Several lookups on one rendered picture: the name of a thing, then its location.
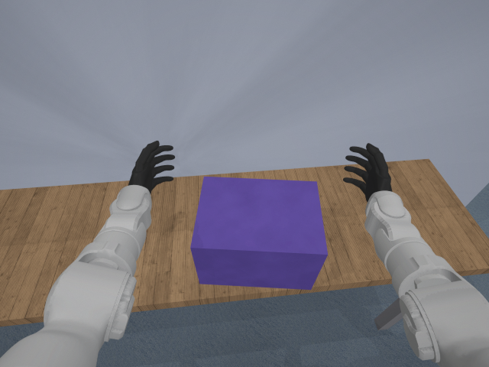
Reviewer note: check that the carton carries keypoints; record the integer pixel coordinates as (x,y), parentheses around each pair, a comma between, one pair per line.
(259,233)

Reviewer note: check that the right robot hand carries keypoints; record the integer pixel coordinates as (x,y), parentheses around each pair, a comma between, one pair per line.
(376,177)

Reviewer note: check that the right robot upper arm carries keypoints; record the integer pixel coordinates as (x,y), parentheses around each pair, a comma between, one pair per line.
(448,324)

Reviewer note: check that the left robot upper arm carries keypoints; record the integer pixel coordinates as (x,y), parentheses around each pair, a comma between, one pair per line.
(93,304)

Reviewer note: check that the table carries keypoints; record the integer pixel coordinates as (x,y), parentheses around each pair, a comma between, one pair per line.
(44,229)

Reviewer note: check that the robot left forearm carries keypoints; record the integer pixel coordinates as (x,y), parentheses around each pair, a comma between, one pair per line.
(120,241)

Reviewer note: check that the robot right forearm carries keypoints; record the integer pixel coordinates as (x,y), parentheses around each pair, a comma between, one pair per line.
(398,244)

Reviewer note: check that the left robot hand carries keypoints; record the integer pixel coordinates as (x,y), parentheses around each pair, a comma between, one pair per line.
(144,171)

